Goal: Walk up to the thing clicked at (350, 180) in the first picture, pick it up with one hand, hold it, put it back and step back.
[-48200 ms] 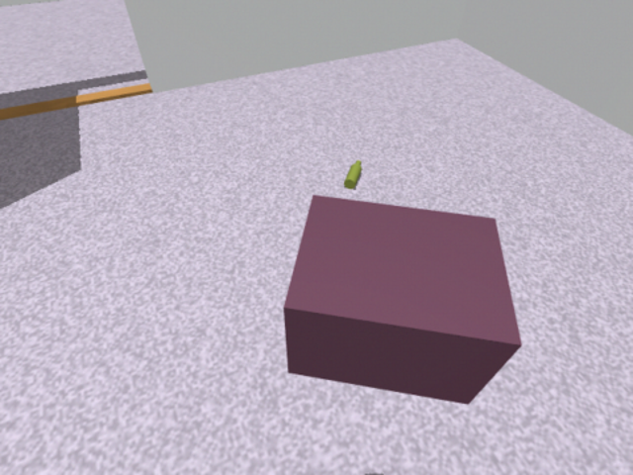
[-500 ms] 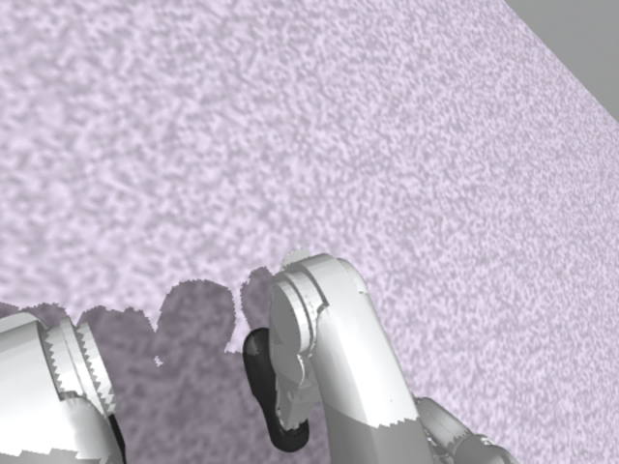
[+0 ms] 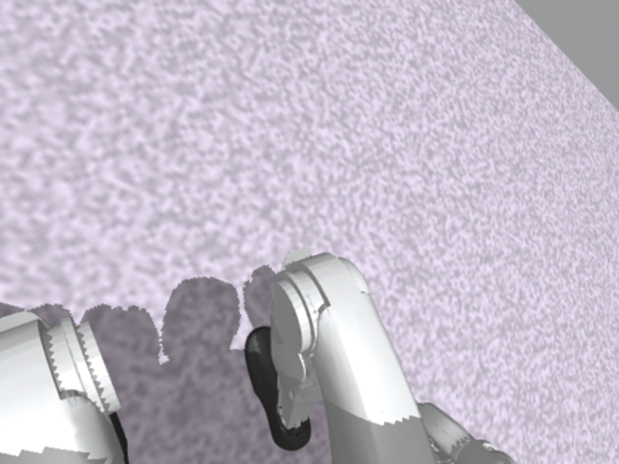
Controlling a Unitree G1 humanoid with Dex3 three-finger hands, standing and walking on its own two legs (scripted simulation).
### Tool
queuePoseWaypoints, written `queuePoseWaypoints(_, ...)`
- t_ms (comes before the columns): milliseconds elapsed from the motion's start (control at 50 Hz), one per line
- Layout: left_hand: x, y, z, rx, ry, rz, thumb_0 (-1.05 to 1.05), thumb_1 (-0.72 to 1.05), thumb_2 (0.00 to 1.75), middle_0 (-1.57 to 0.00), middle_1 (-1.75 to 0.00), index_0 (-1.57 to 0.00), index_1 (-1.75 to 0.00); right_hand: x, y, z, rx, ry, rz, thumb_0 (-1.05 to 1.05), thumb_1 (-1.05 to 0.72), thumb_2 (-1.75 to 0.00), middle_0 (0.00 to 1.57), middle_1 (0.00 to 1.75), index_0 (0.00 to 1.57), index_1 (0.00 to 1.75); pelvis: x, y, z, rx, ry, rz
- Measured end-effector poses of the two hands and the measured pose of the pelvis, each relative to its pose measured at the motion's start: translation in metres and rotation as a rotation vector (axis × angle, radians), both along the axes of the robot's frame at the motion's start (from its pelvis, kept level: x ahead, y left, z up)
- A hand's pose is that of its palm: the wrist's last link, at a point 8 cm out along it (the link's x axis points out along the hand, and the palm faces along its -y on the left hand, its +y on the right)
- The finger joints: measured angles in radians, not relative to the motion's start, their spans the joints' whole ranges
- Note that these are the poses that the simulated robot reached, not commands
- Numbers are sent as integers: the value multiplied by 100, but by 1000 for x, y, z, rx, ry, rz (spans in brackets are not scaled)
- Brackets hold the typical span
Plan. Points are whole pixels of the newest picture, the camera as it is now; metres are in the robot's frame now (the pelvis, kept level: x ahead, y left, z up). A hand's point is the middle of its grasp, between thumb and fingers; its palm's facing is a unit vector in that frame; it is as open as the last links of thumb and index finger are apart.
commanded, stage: close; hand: left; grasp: from above
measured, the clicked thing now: out of the picture +0.42 +0.37 -0.27
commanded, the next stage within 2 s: settle in 0.22 s
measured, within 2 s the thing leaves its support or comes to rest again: leaves its support in 0.60 s
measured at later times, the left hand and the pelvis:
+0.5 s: hand out of the picture +0.40 +0.38 -0.24, palm faces -0.41 -0.22 -0.89, open 8.5 cm; pelvis +0.00 +0.00 +0.00, yaw +0 degrees
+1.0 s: hand out of the picture +0.39 +0.39 -0.15, palm faces -0.41 -0.17 -0.90, open 8.4 cm; pelvis +0.00 +0.00 +0.02, yaw +4 degrees
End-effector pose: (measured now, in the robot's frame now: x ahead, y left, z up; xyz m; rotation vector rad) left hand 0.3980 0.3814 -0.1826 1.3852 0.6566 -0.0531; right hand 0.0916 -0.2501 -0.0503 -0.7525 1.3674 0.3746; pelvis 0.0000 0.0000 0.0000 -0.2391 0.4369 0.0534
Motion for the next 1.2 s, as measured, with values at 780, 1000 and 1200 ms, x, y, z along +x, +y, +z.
queuePoseWaypoints(780,5,8,41,36,-66,1,1,23,22,-87,-32,-90,-29,15,1,-7,46,-56,-86,0,-91,-89,20,30,20,30,3,0,5,9,54,17)
queuePoseWaypoints(1000,-3,14,88,55,6,6,1,23,20,-89,-28,-93,-25,27,2,-14,98,-92,-183,0,-91,-89,20,30,20,29,0,-2,19,39,93,43)
queuePoseWaypoints(1200,-4,10,114,41,8,-29,1,22,21,-91,-27,-94,-25,18,-8,-11,64,-83,-237,0,-91,-89,20,30,20,30,-4,-7,28,58,98,58)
